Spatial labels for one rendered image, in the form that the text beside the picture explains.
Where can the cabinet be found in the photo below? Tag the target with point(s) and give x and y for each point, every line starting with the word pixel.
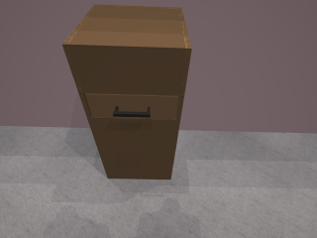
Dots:
pixel 133 50

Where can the drawer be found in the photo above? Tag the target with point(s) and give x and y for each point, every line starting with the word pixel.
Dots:
pixel 104 105

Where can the handle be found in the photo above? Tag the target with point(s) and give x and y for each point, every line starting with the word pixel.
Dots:
pixel 117 113

